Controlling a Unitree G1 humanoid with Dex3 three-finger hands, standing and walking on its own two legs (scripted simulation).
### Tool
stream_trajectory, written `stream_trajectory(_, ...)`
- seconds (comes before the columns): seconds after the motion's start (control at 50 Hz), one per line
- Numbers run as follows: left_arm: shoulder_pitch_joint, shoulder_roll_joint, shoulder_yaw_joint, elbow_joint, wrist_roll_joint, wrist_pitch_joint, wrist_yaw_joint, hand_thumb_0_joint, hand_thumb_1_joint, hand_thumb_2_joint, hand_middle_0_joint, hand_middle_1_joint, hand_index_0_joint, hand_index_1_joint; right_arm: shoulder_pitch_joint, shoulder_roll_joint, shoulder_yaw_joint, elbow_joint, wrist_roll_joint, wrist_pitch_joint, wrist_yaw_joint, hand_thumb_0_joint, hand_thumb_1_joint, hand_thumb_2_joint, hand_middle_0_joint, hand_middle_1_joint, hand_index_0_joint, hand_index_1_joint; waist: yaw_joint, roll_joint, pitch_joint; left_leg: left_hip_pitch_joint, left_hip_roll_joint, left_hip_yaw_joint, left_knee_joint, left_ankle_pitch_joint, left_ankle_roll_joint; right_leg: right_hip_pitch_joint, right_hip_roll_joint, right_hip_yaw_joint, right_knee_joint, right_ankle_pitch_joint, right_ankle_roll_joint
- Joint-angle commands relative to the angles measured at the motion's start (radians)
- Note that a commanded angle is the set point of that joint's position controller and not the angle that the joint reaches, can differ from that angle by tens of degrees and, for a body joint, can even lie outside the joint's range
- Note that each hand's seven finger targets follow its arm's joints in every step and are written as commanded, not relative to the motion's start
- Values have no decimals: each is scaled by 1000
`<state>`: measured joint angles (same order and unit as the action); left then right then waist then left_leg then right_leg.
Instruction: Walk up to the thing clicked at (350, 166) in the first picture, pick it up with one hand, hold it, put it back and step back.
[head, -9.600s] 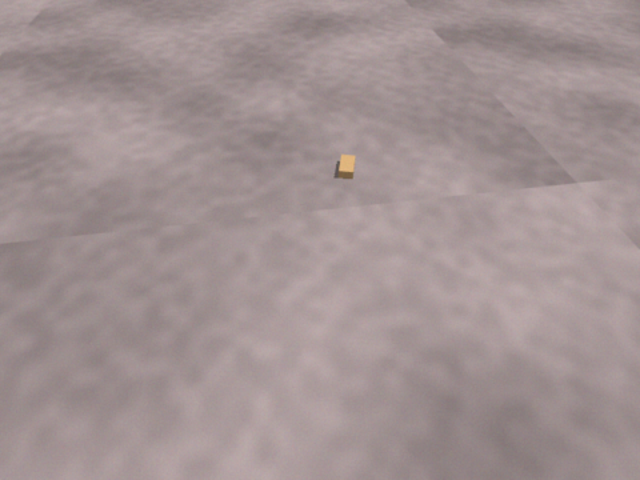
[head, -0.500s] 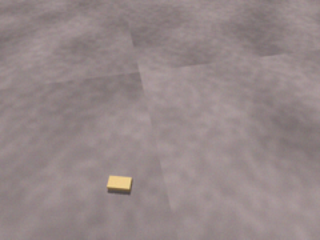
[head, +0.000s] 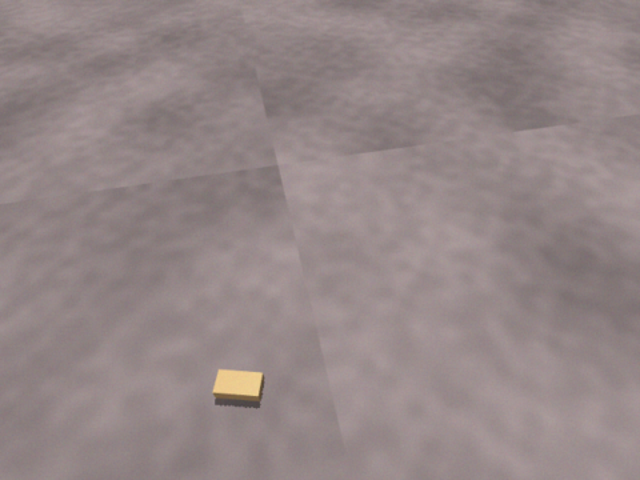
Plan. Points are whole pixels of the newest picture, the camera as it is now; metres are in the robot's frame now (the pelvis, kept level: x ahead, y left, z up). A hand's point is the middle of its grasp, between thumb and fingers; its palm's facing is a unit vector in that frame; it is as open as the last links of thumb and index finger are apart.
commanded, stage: walk up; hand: left
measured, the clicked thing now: (239, 385) +0.54 +0.28 -0.74
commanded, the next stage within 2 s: stand in 0.60 s
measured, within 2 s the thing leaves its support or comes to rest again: neither
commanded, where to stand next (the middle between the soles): +0.13 +0.02 m, yaw -2 degrees
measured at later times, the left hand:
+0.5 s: hand out of the picture +0.10 +0.27 -0.13, palm faces -0.04 -0.93 -0.36, open 7.4 cm
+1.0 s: hand out of the picture +0.11 +0.25 -0.13, palm faces -0.07 -0.94 -0.34, open 7.4 cm
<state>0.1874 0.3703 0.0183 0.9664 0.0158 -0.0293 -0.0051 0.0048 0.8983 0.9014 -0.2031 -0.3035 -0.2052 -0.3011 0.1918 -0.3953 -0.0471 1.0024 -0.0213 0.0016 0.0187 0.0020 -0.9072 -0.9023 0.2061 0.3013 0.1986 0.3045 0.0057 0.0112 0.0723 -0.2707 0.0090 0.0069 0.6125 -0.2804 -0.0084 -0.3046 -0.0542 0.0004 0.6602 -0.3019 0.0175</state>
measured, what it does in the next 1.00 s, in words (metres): stands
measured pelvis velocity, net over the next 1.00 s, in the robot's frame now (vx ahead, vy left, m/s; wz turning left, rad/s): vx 0.02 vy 0.00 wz -0.02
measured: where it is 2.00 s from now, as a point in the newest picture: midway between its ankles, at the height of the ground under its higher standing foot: outside the picture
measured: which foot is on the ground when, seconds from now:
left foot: down 0.00-1.00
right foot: down 0.00-1.00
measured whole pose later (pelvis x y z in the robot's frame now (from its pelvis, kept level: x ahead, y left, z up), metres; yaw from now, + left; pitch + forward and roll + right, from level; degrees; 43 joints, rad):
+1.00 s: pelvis +0.02 +0.00 +0.02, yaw -1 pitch -2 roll +0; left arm 0.09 0.35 0.00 1.14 0.01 -0.01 -0.01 0.00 0.90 0.90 -0.20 -0.30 -0.20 -0.30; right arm 0.08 -0.35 -0.02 1.16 -0.01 -0.01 0.02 0.00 -0.91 -0.90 0.21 0.30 0.20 0.30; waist -0.02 0.00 0.06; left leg -0.11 0.03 0.02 0.32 -0.17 -0.02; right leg -0.14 -0.03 0.01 0.34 -0.17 0.02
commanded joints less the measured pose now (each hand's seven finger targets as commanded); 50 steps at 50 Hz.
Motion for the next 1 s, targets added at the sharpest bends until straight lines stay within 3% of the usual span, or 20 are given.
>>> stream_trajectory(0.0,-34,212,45,-26,-16,-19,18,0,900,900,-200,-300,-200,-300,-110,-229,-34,-70,5,-27,-3,0,-900,-900,200,300,200,300,31,47,-39,-98,213,-255,-283,-195,125,84,23,26,-105,-94,-47)
stream_trajectory(0.02,-31,206,45,-10,-15,-26,17,0,900,900,-200,-300,-200,-300,-115,-199,-22,-60,8,-26,-3,0,-900,-900,200,300,200,300,35,38,-50,-89,168,-193,-245,-110,98,115,6,56,-152,-25,-53)
stream_trajectory(0.06,-42,230,44,11,-17,-35,15,0,900,900,-200,-300,-200,-300,-100,-192,-17,-40,11,-26,-5,0,-900,-900,200,300,200,300,11,55,-54,-54,106,-126,-199,-40,57,109,-38,122,-212,67,-67)
stream_trajectory(0.12,-74,232,34,26,-20,-34,16,0,900,900,-200,-300,-200,-300,-106,-193,-17,-13,12,-26,-8,0,-900,-900,200,300,200,300,-4,48,-68,23,111,-117,-224,14,52,80,-46,109,-221,141,-61)
stream_trajectory(0.16,-82,222,29,48,-21,-33,17,0,900,900,-200,-300,-200,-300,-119,-187,-14,0,17,-26,-8,0,-900,-900,200,300,200,300,2,34,-72,30,124,-123,-237,55,58,106,-35,94,-234,161,-53)
stream_trajectory(0.36,-120,218,20,103,-17,-28,19,0,900,900,-200,-300,-200,-300,-155,-176,-20,48,20,-21,-13,0,-900,-900,200,300,200,300,-6,-16,-122,150,114,-64,-258,200,44,150,-70,95,-289,306,-40)
stream_trajectory(0.42,-137,207,15,112,-16,-21,18,0,900,900,-200,-300,-200,-300,-174,-174,-19,57,17,-19,-12,0,-900,-900,200,300,200,300,-4,1,-83,126,119,-77,-308,126,43,135,-58,89,-303,243,-30)
stream_trajectory(0.56,-153,213,20,124,-7,-23,18,0,900,900,-200,-300,-200,-300,-179,-171,-18,70,16,-16,-8,0,-900,-900,200,300,200,300,-8,-23,-94,158,110,-57,-307,123,37,140,-69,106,-340,229,-31)
stream_trajectory(0.6,-156,204,17,122,-9,-13,15,0,900,900,-200,-300,-200,-300,-192,-162,-10,69,14,-25,-9,0,-900,-900,200,300,200,300,-10,-50,-70,150,124,-85,-345,145,25,131,-61,96,-352,190,-24)
stream_trajectory(0.72,-148,207,21,119,-10,-15,13,0,900,900,-200,-300,-200,-300,-187,-169,-11,80,16,-32,-14,0,-900,-900,200,300,200,300,-13,-12,-135,187,126,-67,-330,252,21,201,-74,97,-346,305,-25)
stream_trajectory(0.8,-153,209,21,116,-10,-8,11,0,900,900,-200,-300,-200,-300,-190,-166,-6,86,13,-29,-15,0,-900,-900,200,300,200,300,-11,-1,-94,147,119,-68,-359,120,14,173,-69,98,-372,183,-25)
stream_trajectory(0.98,-144,204,22,111,-8,-12,12,0,900,900,-200,-300,-200,-300,-170,-162,-6,92,14,-29,-15,0,-900,-900,200,300,200,300,-15,-18,-125,183,124,-63,-330,210,18,187,-77,97,-372,272,-28)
